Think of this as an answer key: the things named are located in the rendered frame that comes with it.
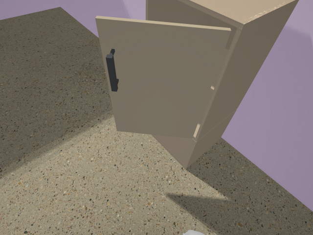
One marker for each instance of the cupboard door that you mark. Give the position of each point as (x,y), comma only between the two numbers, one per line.
(165,72)

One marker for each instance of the handle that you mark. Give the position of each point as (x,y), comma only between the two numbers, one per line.
(111,70)

